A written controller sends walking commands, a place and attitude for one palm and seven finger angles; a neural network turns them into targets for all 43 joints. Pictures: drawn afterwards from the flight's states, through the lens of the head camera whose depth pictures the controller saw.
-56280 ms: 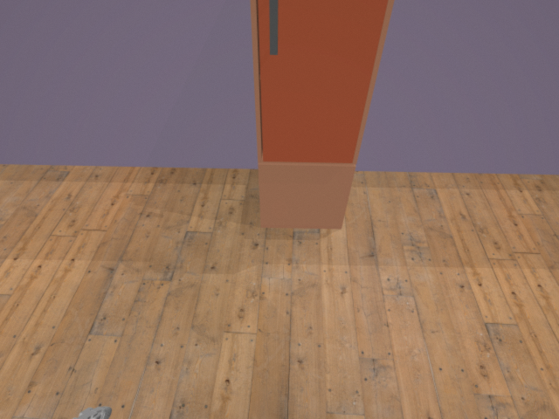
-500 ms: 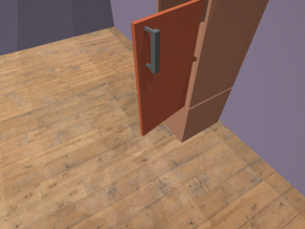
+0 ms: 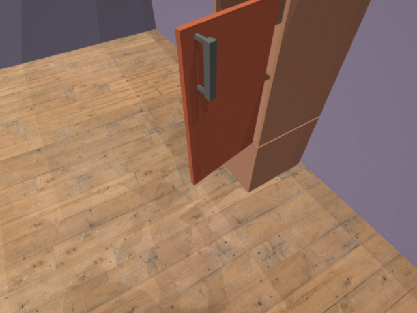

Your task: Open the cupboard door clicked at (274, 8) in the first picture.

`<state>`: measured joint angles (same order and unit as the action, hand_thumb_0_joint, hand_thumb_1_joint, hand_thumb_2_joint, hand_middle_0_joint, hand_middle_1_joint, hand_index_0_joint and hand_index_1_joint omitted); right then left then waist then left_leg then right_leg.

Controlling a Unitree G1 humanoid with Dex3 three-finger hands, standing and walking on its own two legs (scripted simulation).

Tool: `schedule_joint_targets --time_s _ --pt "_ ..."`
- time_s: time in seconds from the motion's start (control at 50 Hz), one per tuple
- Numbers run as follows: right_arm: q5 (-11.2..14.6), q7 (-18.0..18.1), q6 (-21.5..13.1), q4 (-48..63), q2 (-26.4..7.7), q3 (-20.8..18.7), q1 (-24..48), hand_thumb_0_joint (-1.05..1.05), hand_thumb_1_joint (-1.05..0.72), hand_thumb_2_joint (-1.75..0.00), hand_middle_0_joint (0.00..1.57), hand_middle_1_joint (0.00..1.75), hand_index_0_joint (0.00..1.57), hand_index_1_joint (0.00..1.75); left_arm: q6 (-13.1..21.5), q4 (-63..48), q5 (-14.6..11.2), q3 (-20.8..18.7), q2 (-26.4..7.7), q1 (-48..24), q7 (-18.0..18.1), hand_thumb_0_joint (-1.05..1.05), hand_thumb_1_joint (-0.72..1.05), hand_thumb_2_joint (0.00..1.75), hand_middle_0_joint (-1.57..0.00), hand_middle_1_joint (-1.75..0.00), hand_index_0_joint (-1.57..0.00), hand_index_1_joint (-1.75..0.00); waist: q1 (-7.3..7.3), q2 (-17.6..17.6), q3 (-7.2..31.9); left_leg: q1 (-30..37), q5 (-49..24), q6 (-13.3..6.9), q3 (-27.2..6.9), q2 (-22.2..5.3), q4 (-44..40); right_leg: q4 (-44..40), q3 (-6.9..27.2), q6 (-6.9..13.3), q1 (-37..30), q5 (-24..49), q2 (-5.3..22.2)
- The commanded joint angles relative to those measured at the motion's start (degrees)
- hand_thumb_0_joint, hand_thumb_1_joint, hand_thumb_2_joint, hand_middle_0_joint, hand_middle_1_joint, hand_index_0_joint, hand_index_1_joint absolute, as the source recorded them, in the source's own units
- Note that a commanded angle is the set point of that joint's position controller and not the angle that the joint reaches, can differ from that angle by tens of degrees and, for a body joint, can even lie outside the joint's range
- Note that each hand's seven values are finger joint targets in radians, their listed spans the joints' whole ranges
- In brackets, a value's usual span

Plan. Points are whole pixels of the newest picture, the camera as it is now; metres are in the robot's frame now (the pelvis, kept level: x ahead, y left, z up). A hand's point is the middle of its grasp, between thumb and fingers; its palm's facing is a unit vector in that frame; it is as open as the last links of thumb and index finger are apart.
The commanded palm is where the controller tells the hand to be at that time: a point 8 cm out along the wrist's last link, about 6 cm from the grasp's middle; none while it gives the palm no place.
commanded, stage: look to check the result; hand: left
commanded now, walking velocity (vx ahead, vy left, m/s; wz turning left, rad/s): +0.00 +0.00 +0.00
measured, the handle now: (204, 68) +0.62 +0.05 +0.14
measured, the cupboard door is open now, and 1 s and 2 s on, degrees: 100 100 100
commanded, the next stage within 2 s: stand and wait in 0.14 s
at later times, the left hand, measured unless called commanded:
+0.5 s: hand out of the picture +0.09 +0.23 -0.16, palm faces -0.03 -0.94 -0.34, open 7.4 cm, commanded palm none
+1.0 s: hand out of the picture +0.09 +0.23 -0.16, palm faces -0.03 -0.94 -0.33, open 7.4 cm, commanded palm none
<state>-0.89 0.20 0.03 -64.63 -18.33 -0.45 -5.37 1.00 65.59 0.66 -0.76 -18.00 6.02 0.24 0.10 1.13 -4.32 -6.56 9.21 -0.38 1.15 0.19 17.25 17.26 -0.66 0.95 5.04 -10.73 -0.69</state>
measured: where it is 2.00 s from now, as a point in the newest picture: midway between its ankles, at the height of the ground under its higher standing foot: outside the picture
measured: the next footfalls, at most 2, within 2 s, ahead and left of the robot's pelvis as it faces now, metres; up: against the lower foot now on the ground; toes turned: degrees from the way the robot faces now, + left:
none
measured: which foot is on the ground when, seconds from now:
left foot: down 0.00-1.00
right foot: down 0.00-1.00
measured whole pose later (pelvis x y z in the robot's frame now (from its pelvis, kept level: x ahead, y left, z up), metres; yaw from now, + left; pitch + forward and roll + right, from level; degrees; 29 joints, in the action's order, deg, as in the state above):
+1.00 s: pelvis +0.01 -0.01 +0.00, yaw -1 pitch -2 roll +0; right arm -0.8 0.5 0.0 -64.5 -18.5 -0.3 -6.0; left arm 1.3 64.9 0.5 -0.6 -18.1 5.7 0.2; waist 0.4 0.7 -3.9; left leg -4.5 9.9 0.8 1.4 -1.1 16.1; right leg 15.8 -0.3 2.1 3.1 -11.0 -2.0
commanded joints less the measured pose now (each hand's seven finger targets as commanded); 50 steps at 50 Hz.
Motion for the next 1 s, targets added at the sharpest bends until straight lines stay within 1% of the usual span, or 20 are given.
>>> schedule_joint_targets --time_s 0.0,0.04,0.12,0.14,0.2,0.24,0.28,0.3,0.38,0.44,0.48,0.58,0.6,0.62,0.76,0.8,0.82,0.88,0.92,0.98 --pt "0.14 0.65 -1.02 3.34 -10.88 -2.23 1.29 0.00 -0.90 -0.90 0.20 0.30 0.20 0.30 1.46 -3.58 -0.04 -2.03 -11.79 -1.39 0.90 0.00 0.90 0.90 -0.20 -0.30 -0.20 -0.30 0.41 -1.50 6.86 3.95 -9.10 -0.89 -5.61 -7.43 -1.39 -2.37 6.03 1.60 0.49 11.95 7.92" --pt "-0.01 0.67 -1.03 3.31 -10.78 -2.22 1.10 0.00 -0.90 -0.90 0.20 0.30 0.20 0.30 1.45 -3.61 -0.09 -1.99 -11.64 -1.79 0.92 0.00 0.90 0.90 -0.20 -0.30 -0.20 -0.30 0.59 -0.72 6.70 3.65 -9.10 -0.71 -5.55 -7.44 -1.67 -2.34 6.12 1.61 0.01 12.28 7.97" --pt "-0.01 0.69 -1.08 3.39 -10.79 -2.21 1.27 0.00 -0.90 -0.90 0.20 0.30 0.20 0.30 1.43 -3.78 -0.05 -2.06 -11.80 -2.00 0.91 0.00 0.90 0.90 -0.20 -0.30 -0.20 -0.30 0.52 -0.63 5.94 3.46 -9.65 -0.66 -5.47 -7.51 -1.76 -2.34 5.92 1.61 0.14 12.78 8.01" --pt "-0.01 0.70 -1.13 3.44 -10.89 -2.21 1.18 0.00 -0.90 -0.90 0.20 0.30 0.20 0.30 1.46 -3.77 -0.07 -2.06 -11.74 -2.07 0.91 0.00 0.90 0.90 -0.20 -0.30 -0.20 -0.30 0.50 -0.56 6.55 3.65 -10.08 -0.61 -5.39 -7.58 -1.84 -2.14 6.00 1.60 -0.40 13.35 7.99" --pt "0.07 0.80 -1.18 3.57 -10.97 -2.20 1.35 0.00 -0.90 -0.90 0.20 0.30 0.20 0.30 1.52 -3.99 -0.05 -2.19 -11.68 -1.72 0.95 0.00 0.90 0.90 -0.20 -0.30 -0.20 -0.30 0.36 -1.44 6.83 4.49 -10.94 -0.74 -5.29 -7.67 -1.55 -2.16 6.02 1.64 -0.20 14.23 7.87" --pt "-0.01 0.76 -1.19 3.41 -10.85 -2.16 1.34 0.00 -0.90 -0.90 0.20 0.30 0.20 0.30 1.48 -4.07 -0.09 -2.06 -11.79 -2.06 0.93 0.00 0.90 0.90 -0.20 -0.30 -0.20 -0.30 0.44 -0.55 6.56 4.14 -11.06 -0.60 -5.29 -7.56 -1.73 -2.06 5.99 1.61 -0.53 14.58 8.04" --pt "0.01 0.78 -1.19 3.47 -10.95 -2.19 1.24 0.00 -0.90 -0.90 0.20 0.30 0.20 0.30 1.50 -4.01 -0.11 -2.06 -11.82 -2.02 0.92 0.00 0.90 0.90 -0.20 -0.30 -0.20 -0.30 0.43 -0.78 6.52 4.19 -10.84 -0.54 -5.18 -7.57 -1.78 -2.23 5.99 1.61 -0.66 14.68 8.06" --pt "0.14 0.78 -1.12 3.52 -10.85 -2.21 1.30 0.00 -0.90 -0.90 0.20 0.30 0.20 0.30 1.57 -4.20 -0.06 -2.19 -11.89 -1.76 0.96 0.00 0.90 0.90 -0.20 -0.30 -0.20 -0.30 0.32 -1.71 6.23 4.38 -10.41 -0.65 -5.18 -7.55 -1.72 -2.48 6.09 1.60 -0.20 14.49 7.90" --pt "-0.01 0.79 -1.13 3.41 -10.97 -2.19 1.01 0.00 -0.90 -0.90 0.20 0.30 0.20 0.30 1.57 -4.14 -0.15 -2.04 -11.90 -1.82 0.93 0.00 0.90 0.90 -0.20 -0.30 -0.20 -0.30 0.42 -0.91 6.76 4.53 -10.52 -0.49 -5.00 -7.57 -1.76 -2.45 6.26 1.68 -0.88 15.05 8.08" --pt "0.03 0.80 -1.11 3.38 -10.95 -2.17 0.93 0.00 -0.90 -0.90 0.20 0.30 0.20 0.30 1.50 -4.21 -0.15 -2.06 -12.00 -2.06 0.93 0.00 0.90 0.90 -0.20 -0.30 -0.20 -0.30 0.43 -0.61 6.18 4.19 -10.17 -0.49 -5.00 -7.59 -1.93 -2.50 6.39 1.71 -0.69 14.63 7.99" --pt "0.03 0.88 -1.19 3.49 -11.15 -2.20 0.69 0.00 -0.90 -0.90 0.20 0.30 0.20 0.30 1.58 -4.14 -0.20 -2.06 -12.05 -1.92 0.93 0.00 0.90 0.90 -0.20 -0.30 -0.20 -0.30 0.46 -1.46 7.46 5.07 -11.28 -0.51 -4.99 -7.70 -1.69 -2.27 6.37 1.74 -1.36 16.16 8.03" --pt "0.07 0.92 -1.15 3.38 -11.21 -2.16 0.58 0.00 -0.90 -0.90 0.20 0.30 0.20 0.30 1.52 -4.16 -0.23 -2.01 -12.12 -2.04 0.96 0.00 0.90 0.90 -0.20 -0.30 -0.20 -0.30 0.47 -0.89 6.52 4.61 -10.87 -0.43 -4.85 -7.69 -1.93 -2.48 6.42 1.78 -1.21 15.76 7.98" --pt "0.24 0.95 -1.11 3.37 -10.95 -2.17 0.59 0.00 -0.90 -0.90 0.20 0.30 0.20 0.30 1.55 -4.25 -0.19 -2.15 -12.06 -1.71 0.99 0.00 0.90 0.90 -0.20 -0.30 -0.20 -0.30 0.32 -1.92 6.32 4.70 -10.30 -0.54 -4.69 -7.77 -1.88 -2.79 6.24 1.71 -0.96 15.22 7.81" --pt "0.12 0.92 -1.07 3.30 -11.13 -2.19 0.66 0.00 -0.90 -0.90 0.20 0.30 0.20 0.30 1.48 -4.15 -0.22 -1.99 -12.20 -2.03 0.95 0.00 0.90 0.90 -0.20 -0.30 -0.20 -0.30 0.47 -1.52 5.78 4.50 -10.05 -0.47 -4.81 -7.69 -1.96 -2.76 6.44 1.72 -0.66 15.05 7.91" --pt "0.09 0.94 -1.06 3.25 -11.05 -2.19 0.56 0.00 -0.90 -0.90 0.20 0.30 0.20 0.30 1.56 -4.09 -0.23 -1.99 -12.20 -1.87 0.93 0.00 0.90 0.90 -0.20 -0.30 -0.20 -0.30 0.51 -0.91 6.45 4.83 -9.91 -0.37 -4.54 -7.71 -1.88 -2.94 6.59 1.74 -1.06 15.53 8.02" --pt "0.24 0.95 -1.00 3.38 -11.03 -2.17 0.55 0.00 -0.90 -0.90 0.20 0.30 0.20 0.30 1.58 -4.14 -0.22 -2.02 -12.18 -1.72 0.97 0.00 0.90 0.90 -0.20 -0.30 -0.20 -0.30 0.42 -2.18 5.82 4.77 -9.27 -0.51 -4.46 -7.71 -1.90 -3.24 6.43 1.62 -0.64 15.08 7.83" --pt "0.12 0.95 -1.00 3.25 -11.13 -2.20 0.35 0.00 -0.90 -0.90 0.20 0.30 0.20 0.30 1.57 -4.07 -0.24 -1.96 -12.19 -1.94 0.95 0.00 0.90 0.90 -0.20 -0.30 -0.20 -0.30 0.64 -1.35 6.33 4.69 -9.28 -0.37 -4.61 -7.67 -1.90 -3.13 6.77 1.72 -1.00 15.07 7.90" --pt "0.07 0.98 -1.09 3.35 -11.21 -2.17 0.51 0.00 -0.90 -0.90 0.20 0.30 0.20 0.30 1.61 -4.12 -0.26 -1.96 -12.24 -1.75 0.94 0.00 0.90 0.90 -0.20 -0.30 -0.20 -0.30 0.54 -0.99 6.89 5.18 -10.48 -0.39 -4.61 -7.73 -1.76 -2.88 6.73 1.77 -1.35 16.36 8.03" --pt "0.15 0.94 -1.03 3.32 -11.14 -2.12 0.51 0.00 -0.90 -0.90 0.20 0.30 0.20 0.30 1.51 -4.10 -0.26 -1.92 -12.29 -2.05 0.91 0.00 0.90 0.90 -0.20 -0.30 -0.20 -0.30 0.55 -1.14 5.86 4.39 -9.01 -0.33 -4.65 -7.68 -2.19 -3.18 6.64 1.68 -0.94 14.53 7.91" --pt "0.05 0.97 -1.09 3.36 -11.38 -2.14 0.71 0.00 -0.90 -0.90 0.20 0.30 0.20 0.30 1.52 -4.12 -0.25 -1.94 -12.35 -2.13 0.84 0.00 0.90 0.90 -0.20 -0.30 -0.20 -0.30 0.50 -0.68 5.66 4.74 -9.92 -0.35 -4.66 -7.74 -2.13 -3.15 6.73 1.72 -0.69 15.18 7.93"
